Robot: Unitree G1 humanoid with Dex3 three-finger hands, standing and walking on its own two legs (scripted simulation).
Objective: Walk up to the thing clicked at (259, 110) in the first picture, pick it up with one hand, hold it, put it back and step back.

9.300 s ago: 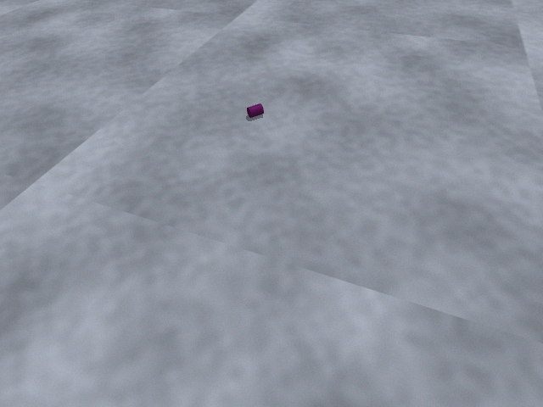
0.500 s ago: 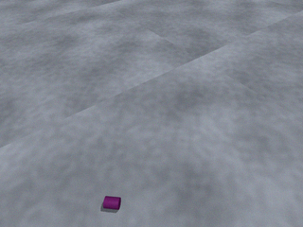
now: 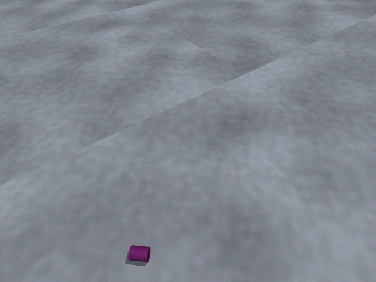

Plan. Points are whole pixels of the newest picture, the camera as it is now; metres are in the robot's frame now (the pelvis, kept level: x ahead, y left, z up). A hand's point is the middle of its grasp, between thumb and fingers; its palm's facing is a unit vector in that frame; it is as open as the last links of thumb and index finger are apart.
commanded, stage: stand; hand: left
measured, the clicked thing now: (139, 253) +0.41 +0.30 -0.75
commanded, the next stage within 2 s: walk up in 0.10 s
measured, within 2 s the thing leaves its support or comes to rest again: neither
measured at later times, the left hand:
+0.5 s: hand out of the picture +0.03 +0.43 -0.18, palm faces +0.04 -0.85 -0.52, open 7.4 cm
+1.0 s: hand out of the picture +0.04 +0.35 -0.17, palm faces -0.06 -0.93 -0.36, open 7.4 cm
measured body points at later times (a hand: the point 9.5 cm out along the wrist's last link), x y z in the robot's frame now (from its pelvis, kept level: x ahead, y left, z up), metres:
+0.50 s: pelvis -0.03 +0.10 -0.04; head +0.02 +0.12 +0.41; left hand +0.03 +0.47 -0.14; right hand +0.06 -0.22 -0.15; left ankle -0.02 +0.24 -0.75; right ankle -0.03 -0.09 -0.71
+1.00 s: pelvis -0.05 +0.09 -0.03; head -0.01 +0.10 +0.42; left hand +0.04 +0.40 -0.14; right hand +0.04 -0.24 -0.13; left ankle -0.02 +0.22 -0.74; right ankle -0.06 +0.00 -0.75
